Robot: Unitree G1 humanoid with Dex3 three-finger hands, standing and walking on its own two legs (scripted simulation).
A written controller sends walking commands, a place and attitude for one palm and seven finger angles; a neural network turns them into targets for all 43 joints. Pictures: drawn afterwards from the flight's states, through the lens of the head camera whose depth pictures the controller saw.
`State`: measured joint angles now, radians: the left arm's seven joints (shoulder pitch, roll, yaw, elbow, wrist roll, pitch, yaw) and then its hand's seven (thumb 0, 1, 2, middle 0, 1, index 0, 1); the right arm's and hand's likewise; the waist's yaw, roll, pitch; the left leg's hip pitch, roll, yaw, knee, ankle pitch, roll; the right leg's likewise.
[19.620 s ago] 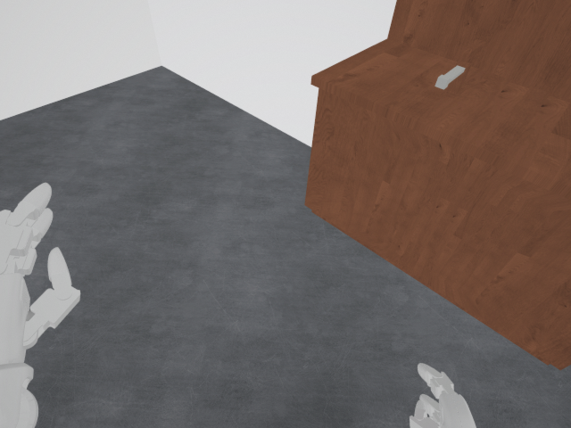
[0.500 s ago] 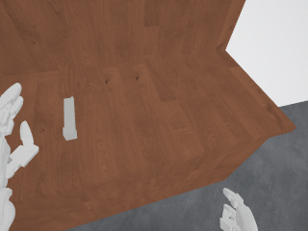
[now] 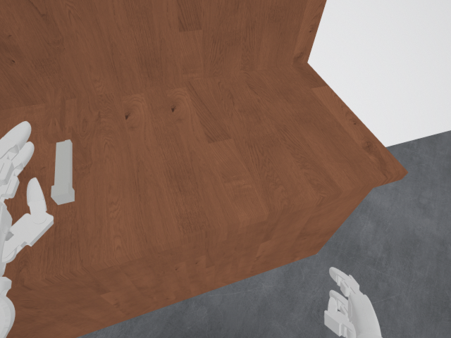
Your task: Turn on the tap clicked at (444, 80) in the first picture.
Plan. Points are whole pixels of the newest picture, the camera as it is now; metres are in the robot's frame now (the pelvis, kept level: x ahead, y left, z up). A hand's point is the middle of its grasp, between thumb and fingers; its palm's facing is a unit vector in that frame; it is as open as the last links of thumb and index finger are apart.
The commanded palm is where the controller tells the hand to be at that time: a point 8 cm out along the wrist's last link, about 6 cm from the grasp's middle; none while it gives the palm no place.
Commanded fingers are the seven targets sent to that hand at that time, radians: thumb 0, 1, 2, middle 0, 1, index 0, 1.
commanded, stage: shuffle to correct the standing spot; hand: left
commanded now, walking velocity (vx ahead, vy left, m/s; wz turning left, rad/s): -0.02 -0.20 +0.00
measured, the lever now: (63, 193) +0.33 +0.33 +0.04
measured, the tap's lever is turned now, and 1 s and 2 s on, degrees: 0 0 0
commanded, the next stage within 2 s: come to a stop and stand still in 0.20 s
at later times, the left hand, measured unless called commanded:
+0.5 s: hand (59, 205) +0.23 +0.23 +0.17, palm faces +0.33 -0.79 -0.52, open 7.4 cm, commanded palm +0.16 +0.26 +0.18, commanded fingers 0.00 0.90 0.90 -0.20 -0.30 -0.20 -0.30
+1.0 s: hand out of the picture +0.21 +0.30 +0.17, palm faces +0.43 -0.84 -0.34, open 7.4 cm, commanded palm +0.15 +0.32 +0.18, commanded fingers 0.00 0.90 0.90 -0.20 -0.30 -0.20 -0.30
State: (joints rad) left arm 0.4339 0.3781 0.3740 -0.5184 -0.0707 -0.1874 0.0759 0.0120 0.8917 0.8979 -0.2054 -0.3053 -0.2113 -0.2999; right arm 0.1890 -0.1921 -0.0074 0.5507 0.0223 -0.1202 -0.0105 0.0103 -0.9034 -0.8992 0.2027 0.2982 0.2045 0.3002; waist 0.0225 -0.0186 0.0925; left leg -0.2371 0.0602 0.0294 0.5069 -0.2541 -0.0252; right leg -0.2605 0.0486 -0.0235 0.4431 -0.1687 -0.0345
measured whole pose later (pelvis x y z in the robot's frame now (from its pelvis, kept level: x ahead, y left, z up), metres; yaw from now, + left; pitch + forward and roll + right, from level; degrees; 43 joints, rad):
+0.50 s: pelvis +0.00 -0.02 +0.00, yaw +1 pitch +0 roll -1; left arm 0.37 0.49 0.41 -0.49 -0.03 -0.18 0.05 0.01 0.89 0.90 -0.21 -0.31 -0.22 -0.30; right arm 0.23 -0.21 -0.03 0.59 0.01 -0.15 -0.04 0.01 -0.91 -0.90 0.20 0.30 0.20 0.30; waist 0.03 -0.01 0.10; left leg -0.25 0.09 0.02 0.52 -0.26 -0.04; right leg -0.27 0.07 -0.05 0.46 -0.18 -0.07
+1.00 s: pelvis -0.01 +0.05 +0.00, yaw +0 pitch -3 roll -1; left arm 0.33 0.35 0.37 -0.43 -0.02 -0.21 0.10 0.01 0.89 0.90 -0.21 -0.31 -0.21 -0.30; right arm 0.23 -0.18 0.05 0.59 0.02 -0.18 -0.01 0.01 -0.90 -0.90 0.20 0.30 0.20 0.30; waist 0.05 -0.03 0.07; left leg -0.20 0.00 0.08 0.48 -0.24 0.04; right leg -0.23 -0.02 0.01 0.42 -0.15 0.03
